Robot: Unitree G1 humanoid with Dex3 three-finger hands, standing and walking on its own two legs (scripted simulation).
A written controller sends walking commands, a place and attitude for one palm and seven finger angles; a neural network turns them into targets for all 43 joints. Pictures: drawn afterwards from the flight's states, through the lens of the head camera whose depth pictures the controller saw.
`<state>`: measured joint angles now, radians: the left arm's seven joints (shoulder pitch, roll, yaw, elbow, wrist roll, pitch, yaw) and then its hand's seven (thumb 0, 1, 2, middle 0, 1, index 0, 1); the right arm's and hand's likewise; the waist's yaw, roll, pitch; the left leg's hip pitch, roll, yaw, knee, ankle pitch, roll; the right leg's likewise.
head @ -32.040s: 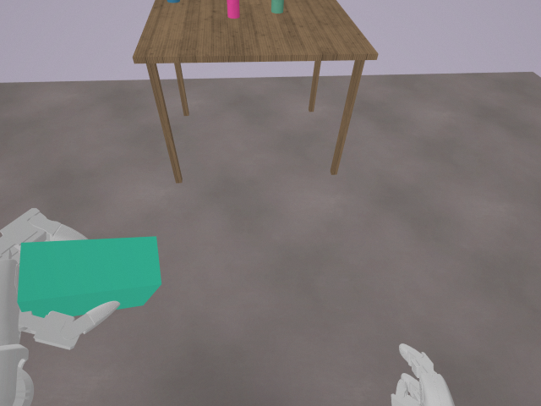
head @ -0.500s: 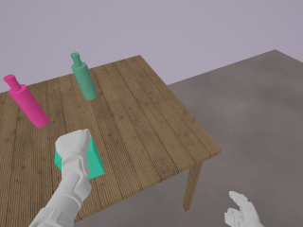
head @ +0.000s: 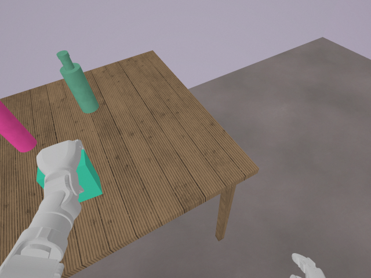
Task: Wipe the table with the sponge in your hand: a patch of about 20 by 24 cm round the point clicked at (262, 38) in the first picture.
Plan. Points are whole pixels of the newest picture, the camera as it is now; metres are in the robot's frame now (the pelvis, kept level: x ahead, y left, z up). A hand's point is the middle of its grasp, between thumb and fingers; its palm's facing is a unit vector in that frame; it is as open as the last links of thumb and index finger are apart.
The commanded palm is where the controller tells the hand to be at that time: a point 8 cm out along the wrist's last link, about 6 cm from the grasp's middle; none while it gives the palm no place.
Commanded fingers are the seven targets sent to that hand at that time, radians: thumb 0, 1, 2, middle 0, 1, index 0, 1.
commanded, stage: wipe forward along the middle lane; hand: left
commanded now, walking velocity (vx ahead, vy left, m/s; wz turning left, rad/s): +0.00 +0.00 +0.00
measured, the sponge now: (75, 184) +0.34 +0.31 -0.02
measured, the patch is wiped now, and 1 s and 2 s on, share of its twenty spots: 1.00 1.00 1.00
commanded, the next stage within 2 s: slide back across to the first lane in 0.44 s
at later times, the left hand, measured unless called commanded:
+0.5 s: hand (63, 153) +0.40 +0.34 +0.02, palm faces -0.11 -0.01 -0.99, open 9.7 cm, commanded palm +0.38 +0.34 +0.06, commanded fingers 0.00 0.10 1.30 -1.20 -1.60 -1.20 -1.60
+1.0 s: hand (53, 151) +0.40 +0.37 +0.03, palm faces -0.04 -0.05 -1.00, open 9.7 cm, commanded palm +0.36 +0.38 +0.07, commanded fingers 0.00 0.10 1.30 -1.20 -1.60 -1.20 -1.60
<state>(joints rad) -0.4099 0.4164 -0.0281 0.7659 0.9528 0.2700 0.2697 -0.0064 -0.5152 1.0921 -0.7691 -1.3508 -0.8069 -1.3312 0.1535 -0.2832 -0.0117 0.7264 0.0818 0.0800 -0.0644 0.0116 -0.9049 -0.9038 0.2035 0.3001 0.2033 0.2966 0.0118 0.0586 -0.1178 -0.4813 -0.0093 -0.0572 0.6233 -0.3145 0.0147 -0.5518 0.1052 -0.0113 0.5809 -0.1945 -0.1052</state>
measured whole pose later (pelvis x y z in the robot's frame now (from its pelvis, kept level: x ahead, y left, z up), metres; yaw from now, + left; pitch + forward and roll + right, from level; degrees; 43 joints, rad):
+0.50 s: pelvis +0.00 +0.03 +0.00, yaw +1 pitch +14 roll +0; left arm -0.65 0.48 -0.02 1.03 0.99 0.22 0.28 0.00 -0.52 1.10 -0.78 -1.35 -0.81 -1.33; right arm 0.20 -0.27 0.00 0.74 0.08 0.07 -0.05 0.01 -0.90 -0.90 0.20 0.30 0.20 0.30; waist -0.03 0.04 -0.14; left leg -0.58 -0.03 -0.06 0.66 -0.32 0.01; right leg -0.63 0.08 -0.01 0.58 -0.20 -0.07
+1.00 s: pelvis +0.03 +0.06 +0.01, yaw -1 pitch +11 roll -1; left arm -0.51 0.44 0.02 0.87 1.00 0.24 0.31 0.00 -0.52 1.10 -0.77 -1.35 -0.81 -1.34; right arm 0.18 -0.25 0.00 0.71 0.08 0.10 -0.02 0.01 -0.90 -0.90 0.21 0.30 0.20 0.30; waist -0.01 0.03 -0.14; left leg -0.45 -0.05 -0.03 0.58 -0.32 0.05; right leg -0.50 0.06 0.02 0.51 -0.20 -0.03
